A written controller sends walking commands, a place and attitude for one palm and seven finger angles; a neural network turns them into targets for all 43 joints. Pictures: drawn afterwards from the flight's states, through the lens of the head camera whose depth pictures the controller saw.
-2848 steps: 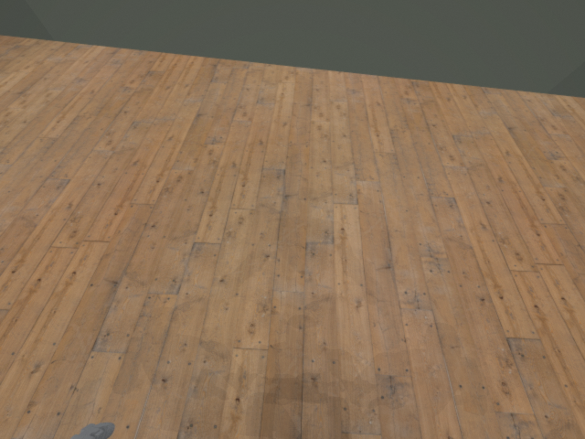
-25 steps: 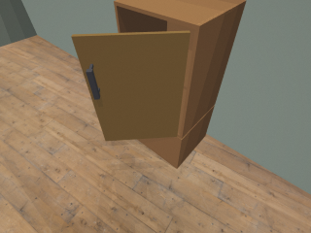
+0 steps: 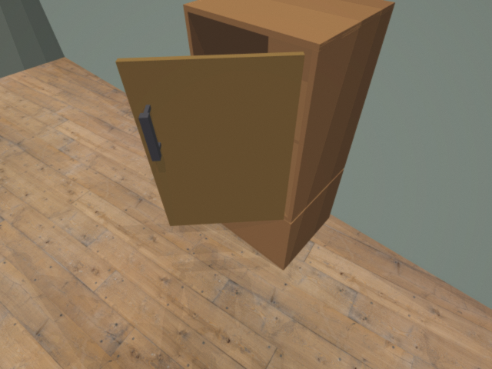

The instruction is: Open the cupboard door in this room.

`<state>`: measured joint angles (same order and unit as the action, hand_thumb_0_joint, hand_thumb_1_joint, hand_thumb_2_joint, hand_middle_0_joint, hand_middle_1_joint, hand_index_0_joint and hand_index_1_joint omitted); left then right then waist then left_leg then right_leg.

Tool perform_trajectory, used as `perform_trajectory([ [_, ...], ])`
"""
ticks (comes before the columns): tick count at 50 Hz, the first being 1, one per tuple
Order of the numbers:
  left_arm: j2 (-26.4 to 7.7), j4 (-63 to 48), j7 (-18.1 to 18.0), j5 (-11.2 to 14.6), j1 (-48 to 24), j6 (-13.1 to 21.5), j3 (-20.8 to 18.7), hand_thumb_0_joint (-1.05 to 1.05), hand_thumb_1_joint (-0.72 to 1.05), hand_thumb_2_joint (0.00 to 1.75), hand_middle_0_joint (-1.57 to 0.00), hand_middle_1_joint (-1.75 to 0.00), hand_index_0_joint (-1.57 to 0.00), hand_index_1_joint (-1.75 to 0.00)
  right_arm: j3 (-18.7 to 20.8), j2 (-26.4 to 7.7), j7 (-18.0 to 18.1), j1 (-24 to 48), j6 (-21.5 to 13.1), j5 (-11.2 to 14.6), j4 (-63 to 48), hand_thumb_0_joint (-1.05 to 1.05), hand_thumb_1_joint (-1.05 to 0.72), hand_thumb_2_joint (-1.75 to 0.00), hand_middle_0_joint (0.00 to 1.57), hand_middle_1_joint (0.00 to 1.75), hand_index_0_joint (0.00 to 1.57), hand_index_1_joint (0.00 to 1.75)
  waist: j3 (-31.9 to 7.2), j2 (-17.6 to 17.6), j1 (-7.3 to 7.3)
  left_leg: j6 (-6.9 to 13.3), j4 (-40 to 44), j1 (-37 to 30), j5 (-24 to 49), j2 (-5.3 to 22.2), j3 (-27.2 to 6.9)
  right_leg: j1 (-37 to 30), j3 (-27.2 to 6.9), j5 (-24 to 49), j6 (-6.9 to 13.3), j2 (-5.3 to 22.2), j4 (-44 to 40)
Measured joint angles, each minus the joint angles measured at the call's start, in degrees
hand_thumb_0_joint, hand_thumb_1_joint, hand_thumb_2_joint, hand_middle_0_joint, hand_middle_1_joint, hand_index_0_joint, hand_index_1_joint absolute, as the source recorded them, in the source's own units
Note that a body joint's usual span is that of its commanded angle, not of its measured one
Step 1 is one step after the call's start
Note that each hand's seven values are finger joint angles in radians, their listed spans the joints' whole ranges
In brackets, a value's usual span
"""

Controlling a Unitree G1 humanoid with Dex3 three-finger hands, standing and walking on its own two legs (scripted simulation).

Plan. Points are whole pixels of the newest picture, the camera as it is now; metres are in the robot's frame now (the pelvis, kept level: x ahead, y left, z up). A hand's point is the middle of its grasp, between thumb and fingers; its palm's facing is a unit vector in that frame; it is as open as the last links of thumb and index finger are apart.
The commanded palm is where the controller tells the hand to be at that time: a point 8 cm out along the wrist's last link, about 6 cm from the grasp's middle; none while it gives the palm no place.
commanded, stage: look again from close up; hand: left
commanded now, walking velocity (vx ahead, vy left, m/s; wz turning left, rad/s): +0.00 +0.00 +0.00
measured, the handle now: (152, 133) +0.63 +0.27 +0.04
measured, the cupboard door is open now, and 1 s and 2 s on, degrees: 45 45 45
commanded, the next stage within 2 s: shuffle to correct the standing spot in 0.08 s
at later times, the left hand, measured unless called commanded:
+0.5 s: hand out of the picture +0.00 +0.17 -0.18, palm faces +0.14 -0.98 -0.17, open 7.4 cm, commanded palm none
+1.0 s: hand (165, 335) +0.23 +0.19 -0.17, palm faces +0.16 -0.96 -0.23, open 7.3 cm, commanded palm none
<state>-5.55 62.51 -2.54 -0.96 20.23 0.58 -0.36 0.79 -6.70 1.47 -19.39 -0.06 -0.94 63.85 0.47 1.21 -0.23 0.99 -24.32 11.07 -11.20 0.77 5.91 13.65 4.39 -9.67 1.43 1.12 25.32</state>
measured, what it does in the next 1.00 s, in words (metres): walks ahead: right foot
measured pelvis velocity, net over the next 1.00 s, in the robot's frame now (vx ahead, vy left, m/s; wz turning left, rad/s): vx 0.15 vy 0.00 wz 0.15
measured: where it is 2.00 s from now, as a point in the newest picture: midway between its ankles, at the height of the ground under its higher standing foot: outside the picture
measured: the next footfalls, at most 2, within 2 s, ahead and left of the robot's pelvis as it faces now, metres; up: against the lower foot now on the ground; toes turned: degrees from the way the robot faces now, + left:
right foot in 0.86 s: +0.23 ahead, -0.12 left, +0.00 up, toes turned -1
left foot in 1.12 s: +0.20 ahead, +0.13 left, +0.00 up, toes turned +11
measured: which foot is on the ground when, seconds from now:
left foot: down 0.00-0.86, up 0.88-1.00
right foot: down 0.00-0.54, up 0.56-0.84, down 0.86-1.00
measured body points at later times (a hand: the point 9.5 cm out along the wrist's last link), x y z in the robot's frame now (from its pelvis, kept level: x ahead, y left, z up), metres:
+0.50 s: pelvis +0.04 +0.01 -0.01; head +0.04 +0.01 +0.44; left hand +0.00 +0.22 -0.17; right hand +0.00 -0.21 -0.17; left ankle +0.02 +0.11 -0.74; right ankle +0.05 -0.10 -0.74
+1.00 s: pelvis +0.15 +0.00 -0.02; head +0.19 -0.01 +0.43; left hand +0.22 +0.24 -0.15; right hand +0.16 -0.23 -0.18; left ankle +0.08 +0.10 -0.70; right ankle +0.19 -0.12 -0.74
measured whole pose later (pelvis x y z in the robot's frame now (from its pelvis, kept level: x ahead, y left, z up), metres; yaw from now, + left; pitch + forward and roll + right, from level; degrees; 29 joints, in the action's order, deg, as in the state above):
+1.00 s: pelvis +0.15 +0.00 -0.02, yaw +9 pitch -1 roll +0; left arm -7.0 55.4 -2.5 -1.5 6.5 1.0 -2.3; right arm 3.4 -10.1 2.5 -16.2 1.9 -0.6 62.1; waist 6.8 2.7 -1.4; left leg -1.5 -53.9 18.8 -32.3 0.4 1.6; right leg 17.6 8.0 -16.2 -0.1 5.2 35.6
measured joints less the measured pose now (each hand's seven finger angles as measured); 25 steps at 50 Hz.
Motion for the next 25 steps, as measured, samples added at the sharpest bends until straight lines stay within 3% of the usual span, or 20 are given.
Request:
perform_trajectory([
  [14, -0.2, 0.4, 0.3, -0.1, 0.3, 0.0, -0.3, 0.0, 0.91, 0.9, -0.2, -0.3, -0.2, -0.3, 0.1, -0.9, 0.1, -0.3, 0.1, -0.3, 0.1, 0.0, -0.91, -0.9, 0.19, 0.3, 0.2, 0.3, 0.3, -0.5, 0.04, -0.1, -0.2, -0.2, -0.8, 0.1, -0.3, -0.3, 0.2, -0.8, 0.0, -0.1, 0.0],
  [25, -1.3, -1.6, 1.0, -0.2, 2.0, -0.5, -2.4, 0.0, 0.91, 0.9, -0.2, -0.3, -0.2, -0.3, 0.5, -1.0, -0.3, -3.7, 0.8, -0.7, -1.0, 0.0, -0.91, -0.9, 0.19, 0.3, 0.2, 0.3, -0.7, -0.7, 0.34, 0.8, -9.3, 3.0, -8.4, 0.0, -2.4, 0.5, 2.3, -7.0, -0.2, 0.7, 6.1],
])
